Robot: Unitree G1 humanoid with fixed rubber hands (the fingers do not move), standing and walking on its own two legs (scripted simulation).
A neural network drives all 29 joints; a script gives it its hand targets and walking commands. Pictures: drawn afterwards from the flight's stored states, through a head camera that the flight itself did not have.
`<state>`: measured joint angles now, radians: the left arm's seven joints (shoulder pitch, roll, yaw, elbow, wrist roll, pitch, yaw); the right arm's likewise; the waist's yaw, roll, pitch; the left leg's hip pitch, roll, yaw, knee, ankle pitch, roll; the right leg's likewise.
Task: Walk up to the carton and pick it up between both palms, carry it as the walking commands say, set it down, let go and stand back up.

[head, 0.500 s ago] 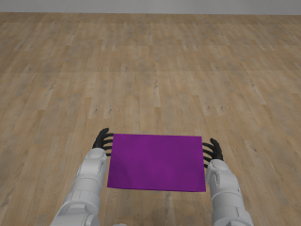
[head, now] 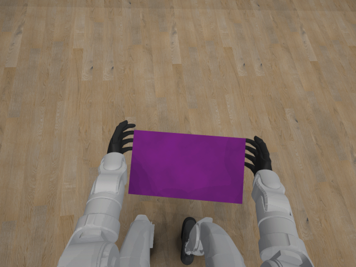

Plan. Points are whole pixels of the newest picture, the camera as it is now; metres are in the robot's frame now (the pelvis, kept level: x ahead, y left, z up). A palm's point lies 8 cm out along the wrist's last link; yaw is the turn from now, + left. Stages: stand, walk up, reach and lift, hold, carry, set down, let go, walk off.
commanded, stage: set down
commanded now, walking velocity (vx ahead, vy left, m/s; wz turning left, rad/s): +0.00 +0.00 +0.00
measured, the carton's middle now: (186, 162) +0.35 -0.04 -0.17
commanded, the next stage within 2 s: none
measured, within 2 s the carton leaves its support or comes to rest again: neither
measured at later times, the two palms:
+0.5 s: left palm (134, 149) +0.39 +0.11 -0.17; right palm (254, 164) +0.35 -0.23 -0.15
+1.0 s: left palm (141, 156) +0.40 +0.10 -0.31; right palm (235, 167) +0.37 -0.24 -0.32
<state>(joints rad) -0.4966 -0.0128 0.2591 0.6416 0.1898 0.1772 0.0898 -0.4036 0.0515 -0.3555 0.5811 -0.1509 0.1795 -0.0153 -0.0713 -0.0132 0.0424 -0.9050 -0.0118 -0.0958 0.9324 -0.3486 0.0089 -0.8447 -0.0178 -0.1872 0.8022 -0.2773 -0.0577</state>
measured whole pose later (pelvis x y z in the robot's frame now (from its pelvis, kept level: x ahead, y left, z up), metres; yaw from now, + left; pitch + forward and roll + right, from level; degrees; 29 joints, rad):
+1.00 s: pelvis -0.10 -0.03 -0.18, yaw -2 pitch +24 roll -2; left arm -1.07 0.15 0.27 0.39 0.07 0.39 0.19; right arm -1.06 -0.16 -0.24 0.47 0.01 0.37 -0.22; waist -0.04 0.01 0.54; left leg -1.60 -0.03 -0.10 1.64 -0.45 -0.03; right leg -1.60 -0.01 -0.14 1.58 -0.39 -0.08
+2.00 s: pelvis -0.10 -0.03 -0.29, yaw -4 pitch +28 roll -2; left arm -1.34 0.22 0.30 0.73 0.05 0.30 0.20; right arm -1.36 -0.28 -0.19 0.81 0.06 0.31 -0.22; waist -0.02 0.02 0.53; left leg -1.97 -0.04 -0.09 2.01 -0.52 -0.03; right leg -1.98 -0.01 -0.13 1.93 -0.44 -0.08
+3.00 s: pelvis -0.08 -0.02 -0.34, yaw -5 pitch +31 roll -3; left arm -1.49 0.34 0.21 0.99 -0.06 0.18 0.12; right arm -1.49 -0.39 -0.08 1.05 0.15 0.20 -0.06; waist 0.00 0.03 0.52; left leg -2.15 -0.04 -0.08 2.20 -0.58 -0.03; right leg -2.17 -0.01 -0.13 2.12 -0.48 -0.08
